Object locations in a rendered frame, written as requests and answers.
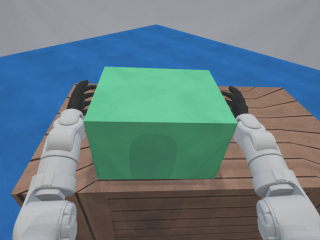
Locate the left robot hand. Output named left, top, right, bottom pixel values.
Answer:
left=66, top=79, right=97, bottom=116

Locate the right robot hand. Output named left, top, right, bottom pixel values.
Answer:
left=220, top=86, right=248, bottom=119

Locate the right robot forearm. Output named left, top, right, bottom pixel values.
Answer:
left=233, top=113, right=320, bottom=222

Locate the left robot forearm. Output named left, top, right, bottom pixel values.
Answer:
left=12, top=108, right=85, bottom=240

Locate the carton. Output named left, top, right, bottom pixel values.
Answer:
left=83, top=66, right=238, bottom=180

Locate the pedestal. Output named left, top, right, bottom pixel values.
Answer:
left=11, top=83, right=320, bottom=240

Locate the right robot upper arm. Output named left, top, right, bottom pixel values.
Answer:
left=256, top=194, right=320, bottom=240

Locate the left robot upper arm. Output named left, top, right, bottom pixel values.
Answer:
left=14, top=200, right=77, bottom=240

